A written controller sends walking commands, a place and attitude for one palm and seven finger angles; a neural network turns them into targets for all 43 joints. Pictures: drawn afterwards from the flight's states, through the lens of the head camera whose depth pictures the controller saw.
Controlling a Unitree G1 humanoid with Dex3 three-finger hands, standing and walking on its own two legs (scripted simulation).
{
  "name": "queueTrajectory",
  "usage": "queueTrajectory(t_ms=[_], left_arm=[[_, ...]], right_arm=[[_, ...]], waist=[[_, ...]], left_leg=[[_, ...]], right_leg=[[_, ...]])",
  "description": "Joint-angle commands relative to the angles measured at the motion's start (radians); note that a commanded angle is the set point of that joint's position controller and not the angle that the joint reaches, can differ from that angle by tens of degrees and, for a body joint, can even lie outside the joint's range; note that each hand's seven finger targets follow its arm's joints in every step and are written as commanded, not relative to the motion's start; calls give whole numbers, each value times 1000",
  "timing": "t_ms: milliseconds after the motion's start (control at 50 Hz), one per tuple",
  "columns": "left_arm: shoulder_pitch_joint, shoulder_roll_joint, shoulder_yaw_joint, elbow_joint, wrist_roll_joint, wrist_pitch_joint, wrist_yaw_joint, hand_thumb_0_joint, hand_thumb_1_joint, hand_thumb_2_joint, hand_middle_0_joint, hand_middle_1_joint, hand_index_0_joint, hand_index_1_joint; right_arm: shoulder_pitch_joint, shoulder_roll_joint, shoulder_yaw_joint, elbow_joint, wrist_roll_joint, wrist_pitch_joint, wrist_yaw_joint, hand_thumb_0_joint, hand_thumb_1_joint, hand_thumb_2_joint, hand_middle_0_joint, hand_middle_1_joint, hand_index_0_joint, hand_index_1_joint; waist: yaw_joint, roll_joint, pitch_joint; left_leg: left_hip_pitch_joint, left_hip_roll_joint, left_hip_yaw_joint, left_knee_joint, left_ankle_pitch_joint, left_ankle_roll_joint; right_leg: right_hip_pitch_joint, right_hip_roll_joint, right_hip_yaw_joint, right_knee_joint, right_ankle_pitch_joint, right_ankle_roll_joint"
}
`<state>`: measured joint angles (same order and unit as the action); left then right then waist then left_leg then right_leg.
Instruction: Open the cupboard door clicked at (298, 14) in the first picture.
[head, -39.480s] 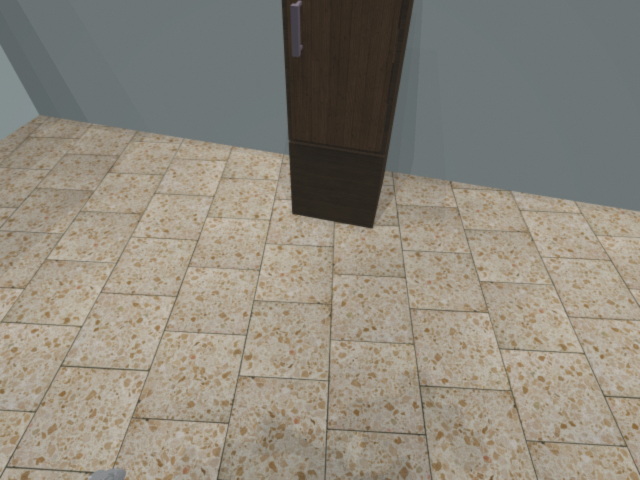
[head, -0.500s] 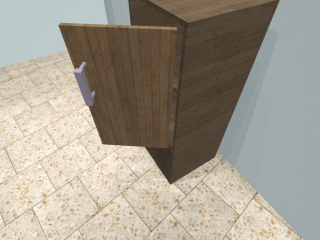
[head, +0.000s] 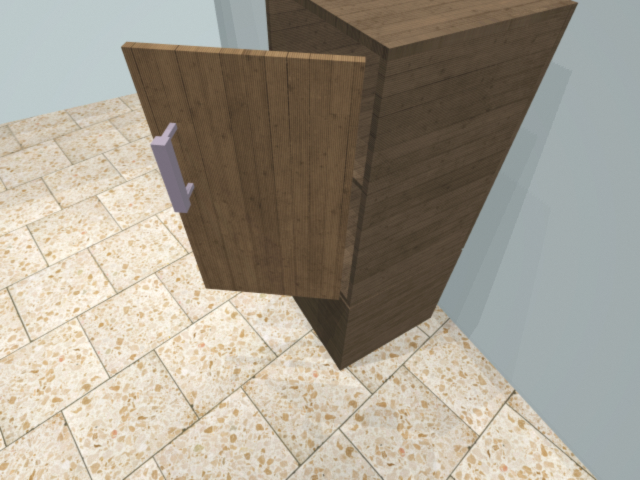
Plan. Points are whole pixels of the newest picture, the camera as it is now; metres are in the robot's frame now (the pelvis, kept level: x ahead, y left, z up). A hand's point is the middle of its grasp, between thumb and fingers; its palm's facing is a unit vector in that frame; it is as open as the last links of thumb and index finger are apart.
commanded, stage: look again from close up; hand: left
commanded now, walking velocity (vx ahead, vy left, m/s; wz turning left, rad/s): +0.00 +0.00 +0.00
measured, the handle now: (176, 169) +0.56 +0.28 +0.06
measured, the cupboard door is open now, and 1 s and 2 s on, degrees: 54 54 54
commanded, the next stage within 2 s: raise the hand with hooked fingers in 0.26 s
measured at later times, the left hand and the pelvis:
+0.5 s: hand out of the picture +0.10 +0.21 -0.09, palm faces +0.21 -0.95 -0.23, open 7.3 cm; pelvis -0.01 +0.02 -0.01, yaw +2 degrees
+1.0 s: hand (146, 458) +0.15 +0.21 -0.02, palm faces -0.01 -1.00 -0.07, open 9.9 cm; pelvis -0.06 +0.01 -0.07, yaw +4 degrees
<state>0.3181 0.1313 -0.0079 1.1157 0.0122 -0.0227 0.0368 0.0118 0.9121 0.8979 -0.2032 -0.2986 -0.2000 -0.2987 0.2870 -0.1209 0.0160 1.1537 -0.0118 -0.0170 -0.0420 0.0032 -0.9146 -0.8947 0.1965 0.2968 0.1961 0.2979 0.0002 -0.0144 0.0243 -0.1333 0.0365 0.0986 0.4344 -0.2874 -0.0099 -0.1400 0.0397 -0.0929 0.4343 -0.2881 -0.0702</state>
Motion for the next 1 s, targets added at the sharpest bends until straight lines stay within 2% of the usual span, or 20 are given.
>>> queueTrajectory(t_ms=[0, 320, 340, 360, 380, 400, 420, 440, 480, 500, 540, 580, 620, 680, 740, 780, 800, 860, 920, 980], left_arm=[[76, 90, 14, -25, -2, -15, 7, 0, 900, 900, -200, -300, -200, -300], [76, 80, 13, -21, -1, -11, 6, 0, 900, 900, -200, -300, -200, -300], [149, 122, 19, 21, 11, -31, 47, 0, 900, 900, -200, -300, -200, -300], [-582, 304, 50, -1514, -211, -235, 18, 0, 877, 890, -202, -315, -202, -315], [-234, 268, 81, -1301, -129, -187, 69, 0, 853, 880, -203, -330, -203, -330], [15, 91, -14, -1160, -147, -48, 99, 0, 830, 870, -205, -345, -205, -345], [63, -69, -100, -1073, -165, -12, 75, 0, 807, 860, -207, -360, -207, -360], [-17, -29, -89, -1162, -187, -54, 54, 0, 783, 850, -208, -375, -208, -375], [-1, 24, -36, -1147, -178, -153, 10, 0, 737, 830, -212, -405, -212, -405], [39, 7, -25, -1074, -175, -197, -32, 0, 713, 820, -213, -420, -213, -420], [221, -17, 22, -970, -207, -319, -135, 0, 667, 800, -217, -450, -217, -450], [272, 36, 106, -943, -246, -462, -261, 0, 620, 780, -220, -480, -220, -480], [235, 170, 232, -985, -254, -570, -373, 0, 573, 760, -223, -510, -223, -510], [168, 174, 229, -1098, -271, -508, -381, 0, 503, 730, -228, -555, -228, -555], [7, 191, 219, -1271, -273, -451, -323, 0, 433, 700, -233, -600, -233, -600], [-84, 211, 223, -1390, -263, -471, -284, 0, 387, 680, -237, -630, -237, -630], [-179, 224, 199, -1457, -259, -489, -280, 0, 363, 670, -238, -645, -238, -645], [-217, 201, 144, -1430, -256, -511, -311, 0, 293, 640, -243, -690, -243, -690], [-218, 237, 159, -1309, -279, -451, -372, 0, 223, 610, -248, -735, -248, -735], [-147, 293, 256, -1209, -309, -357, -407, 0, 153, 580, -253, -780, -253, -780]], right_arm=[[74, -79, -14, -13, 0, -13, -3, 0, -900, -900, 200, 300, 200, 300], [84, -82, -13, -4, -2, -20, -4, 0, -900, -900, 200, 300, 200, 300], [-45, -125, -24, -85, 12, -22, 7, 0, -900, -900, 200, 300, 200, 300], [4, -325, -41, -443, 45, -180, -29, 0, -900, -900, 200, 300, 200, 300], [-75, -229, -24, -391, 36, -259, -56, 0, -900, -900, 200, 300, 200, 300], [-62, -186, -40, -405, 67, -292, -47, 0, -900, -900, 200, 300, 200, 300], [-45, -193, -44, -370, 69, -298, -48, 0, -900, -900, 200, 300, 200, 300], [-60, -241, -59, -426, 68, -316, -44, 0, -900, -900, 200, 300, 200, 300], [-44, -273, -74, -483, 29, -339, -38, 0, -900, -900, 200, 300, 200, 300], [-45, -271, -80, -520, 26, -348, -24, 0, -900, -900, 200, 300, 200, 300], [-89, -254, -94, -586, 16, -348, -1, 0, -900, -900, 200, 300, 200, 300], [-126, -254, -104, -640, 17, -337, 27, 0, -900, -900, 200, 300, 200, 300], [-150, -267, -116, -710, 18, -312, 54, 0, -900, -900, 200, 300, 200, 300], [-191, -261, -106, -820, 34, -255, 47, 0, -900, -900, 200, 300, 200, 300], [-147, -252, -95, -861, 38, -216, 31, 0, -900, -900, 200, 300, 200, 300], [-106, -239, -85, -853, 35, -211, 16, 0, -900, -900, 200, 300, 200, 300], [-92, -247, -73, -847, 30, -211, 7, 0, -900, -900, 200, 300, 200, 300], [-78, -247, -54, -797, 34, -241, -10, 0, -900, -900, 200, 300, 200, 300], [-81, -263, -38, -769, 45, -258, -22, 0, -900, -900, 200, 300, 200, 300], [-97, -263, -34, -764, 56, -264, -32, 0, -900, -900, 200, 300, 200, 300]], waist=[[3, 8, 49], [8, 15, 52], [46, -3, 92], [-100, 193, -405], [-4, 337, -464], [-31, 250, -277], [-43, 83, -123], [-58, -12, -47], [-87, -165, -101], [-65, -153, -75], [12, -259, -100], [50, -224, -128], [80, -65, -211], [89, 7, -263], [37, 57, -284], [1, 87, -312], [-39, 46, -314], [-68, 138, -315], [-71, 86, -284], [-25, 29, -309]], left_leg=[[-31, 80, -84, -62, 190, 37], [-21, 87, -100, -85, 228, 49], [-127, 76, -37, 177, 255, 12], [132, -22, -81, 10, 394, 50], [190, 2, -77, 4, 549, 50], [87, 23, -122, 3, 573, 25], [12, 30, -120, 25, 515, 38], [-54, 10, -137, 63, 377, 48], [-142, -26, -133, 156, 233, 53], [-205, -42, -130, 195, 197, 43], [-354, -50, -115, 265, 109, 22], [-495, -68, -98, 350, 53, 7], [-563, -80, -77, 439, 60, 1], [-592, -88, -46, 460, 15, 22], [-574, -69, -69, 479, -40, 35], [-544, -50, -89, 496, -23, 43], [-538, -39, -105, 509, -18, 50], [-498, -28, -126, 510, -14, 48], [-521, -27, -141, 488, -53, 50], [-541, -33, -133, 446, -42, 45]], right_leg=[[-12, -157, 152, -77, 342, 23], [-19, -154, 135, -64, 282, 15], [-55, -226, 213, -56, 834, 87], [61, -142, 156, 37, 640, 42], [40, -73, 123, 78, 388, 15], [-86, -61, 58, 85, 190, 28], [-160, -55, 24, 67, 193, 43], [-209, -53, 16, 57, 214, 53], [-308, -52, 11, 97, 161, 63], [-353, -53, 12, 131, 118, 59], [-398, -51, 17, 220, 39, 53], [-406, -62, 60, 305, 36, 42], [-385, -83, 118, 393, 77, 21], [-398, -72, 141, 413, 1, 25], [-458, -61, 154, 385, -104, 37], [-470, -52, 152, 382, -82, 42], [-494, -41, 144, 393, -69, 47], [-529, -34, 114, 396, -54, 41], [-507, -30, 112, 356, -107, 47], [-407, -47, 133, 297, -140, 57]])
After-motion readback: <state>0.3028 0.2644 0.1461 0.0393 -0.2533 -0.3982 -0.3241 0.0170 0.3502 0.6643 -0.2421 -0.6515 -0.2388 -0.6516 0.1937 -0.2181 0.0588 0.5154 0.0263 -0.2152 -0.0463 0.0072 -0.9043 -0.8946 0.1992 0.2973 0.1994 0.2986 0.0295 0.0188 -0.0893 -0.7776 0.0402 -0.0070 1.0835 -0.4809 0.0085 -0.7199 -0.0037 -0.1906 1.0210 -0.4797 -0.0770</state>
